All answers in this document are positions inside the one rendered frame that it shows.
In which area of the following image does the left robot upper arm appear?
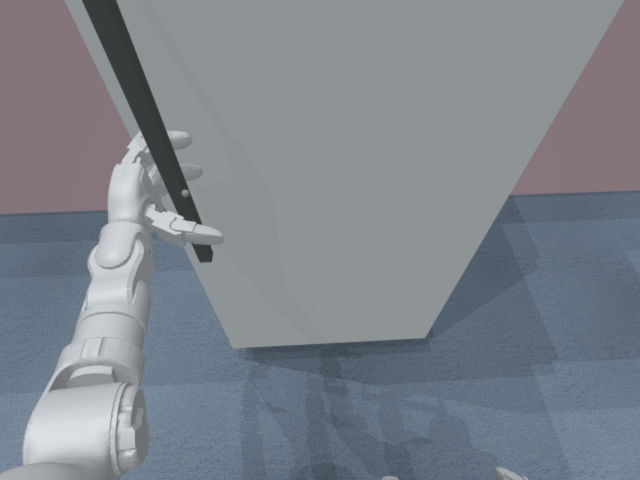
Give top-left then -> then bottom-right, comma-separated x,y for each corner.
0,382 -> 149,480

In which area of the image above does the left robot forearm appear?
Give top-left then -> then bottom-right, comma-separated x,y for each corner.
22,221 -> 155,465

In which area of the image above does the fridge door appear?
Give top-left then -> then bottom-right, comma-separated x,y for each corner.
64,0 -> 624,348

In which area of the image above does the handle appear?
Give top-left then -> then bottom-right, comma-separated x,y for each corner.
82,0 -> 213,263

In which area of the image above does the left robot hand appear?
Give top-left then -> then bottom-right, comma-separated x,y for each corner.
107,130 -> 224,247

